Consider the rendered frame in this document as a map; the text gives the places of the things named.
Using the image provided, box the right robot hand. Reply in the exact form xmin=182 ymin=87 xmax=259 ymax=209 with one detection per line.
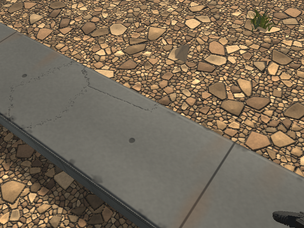
xmin=273 ymin=211 xmax=304 ymax=228

